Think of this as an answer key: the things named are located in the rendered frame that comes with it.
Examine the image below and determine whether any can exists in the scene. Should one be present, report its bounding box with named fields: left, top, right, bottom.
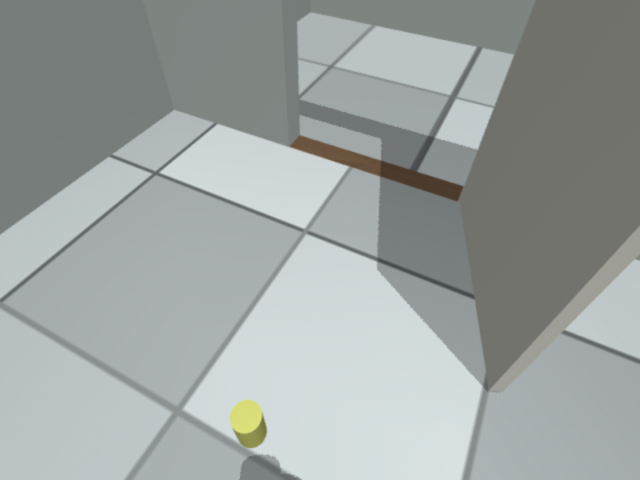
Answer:
left=230, top=400, right=267, bottom=448

